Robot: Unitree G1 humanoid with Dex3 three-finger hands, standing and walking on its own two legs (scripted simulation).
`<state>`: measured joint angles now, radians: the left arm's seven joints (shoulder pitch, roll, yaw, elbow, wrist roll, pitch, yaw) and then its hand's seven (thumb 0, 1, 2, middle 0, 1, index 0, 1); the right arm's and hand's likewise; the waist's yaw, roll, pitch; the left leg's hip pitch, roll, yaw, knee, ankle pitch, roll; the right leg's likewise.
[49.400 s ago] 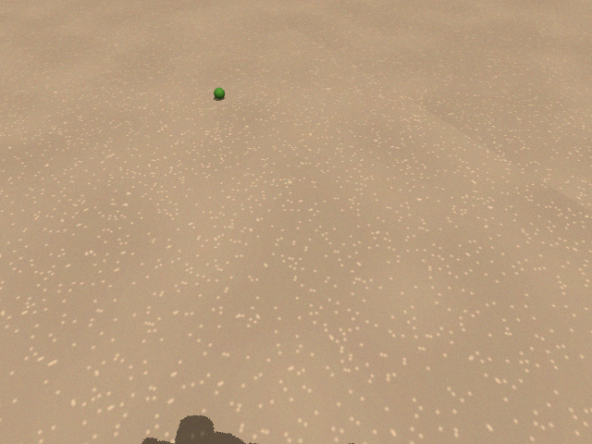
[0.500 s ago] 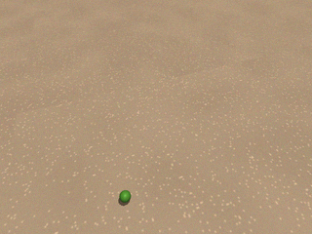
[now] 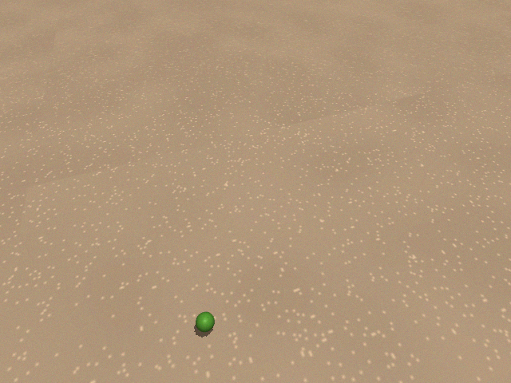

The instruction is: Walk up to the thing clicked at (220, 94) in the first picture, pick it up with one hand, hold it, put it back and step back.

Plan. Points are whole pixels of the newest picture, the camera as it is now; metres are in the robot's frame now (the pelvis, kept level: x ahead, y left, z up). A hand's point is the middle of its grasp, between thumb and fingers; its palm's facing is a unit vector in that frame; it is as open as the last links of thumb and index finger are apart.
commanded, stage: stand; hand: left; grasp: from above
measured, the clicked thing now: (205, 321) +0.45 +0.23 -0.74
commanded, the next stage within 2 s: step back in 0.22 s
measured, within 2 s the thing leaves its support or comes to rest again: neither
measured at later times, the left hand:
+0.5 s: hand out of the picture +0.09 +0.31 -0.18, palm faces +0.00 -0.93 -0.37, open 7.3 cm
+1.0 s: hand out of the picture -0.04 +0.30 -0.17, palm faces -0.10 -0.91 -0.40, open 7.3 cm
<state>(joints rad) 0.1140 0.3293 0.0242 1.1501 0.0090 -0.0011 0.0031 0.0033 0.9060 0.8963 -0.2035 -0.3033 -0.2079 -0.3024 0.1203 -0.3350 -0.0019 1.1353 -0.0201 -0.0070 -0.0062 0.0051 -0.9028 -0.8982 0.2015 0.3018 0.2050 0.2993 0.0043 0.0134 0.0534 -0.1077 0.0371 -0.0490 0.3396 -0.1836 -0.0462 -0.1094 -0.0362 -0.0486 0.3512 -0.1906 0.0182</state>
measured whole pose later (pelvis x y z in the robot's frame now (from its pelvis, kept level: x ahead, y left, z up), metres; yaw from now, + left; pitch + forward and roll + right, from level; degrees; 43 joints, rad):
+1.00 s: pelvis -0.14 +0.04 -0.03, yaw -5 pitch -3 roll -1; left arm 0.18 0.36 0.08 0.89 0.03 0.04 0.00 0.00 0.91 0.90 -0.20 -0.30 -0.21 -0.30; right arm 0.10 -0.37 -0.05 0.85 -0.01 0.05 -0.01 0.00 -0.90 -0.90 0.20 0.30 0.21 0.30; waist -0.01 0.03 0.18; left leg -0.43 0.02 0.03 0.74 -0.34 0.02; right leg -0.25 0.04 0.02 0.68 -0.38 -0.02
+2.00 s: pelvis -0.45 +0.03 -0.03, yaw +0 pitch -2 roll +1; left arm 0.14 0.38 0.07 0.78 0.03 0.04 0.03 0.00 0.90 0.90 -0.21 -0.30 -0.21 -0.30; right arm 0.21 -0.40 -0.05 0.87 -0.02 0.05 -0.02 0.01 -0.90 -0.90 0.20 0.30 0.20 0.30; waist 0.00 0.01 0.17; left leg -0.28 -0.04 -0.05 0.75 -0.45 0.00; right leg -0.40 -0.05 -0.03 0.69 -0.25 0.00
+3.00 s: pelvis -0.64 +0.02 -0.02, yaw +1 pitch -3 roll -1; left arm 0.21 0.36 0.06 1.00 0.03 -0.04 -0.01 0.00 0.90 0.90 -0.20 -0.30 -0.21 -0.30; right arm 0.21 -0.37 -0.04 1.00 -0.03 0.01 0.01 0.01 -0.90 -0.90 0.20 0.30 0.21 0.30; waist 0.02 0.02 0.05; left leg -0.31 -0.01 -0.06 0.78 -0.47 0.01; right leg -0.23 0.00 -0.03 0.56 -0.29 -0.03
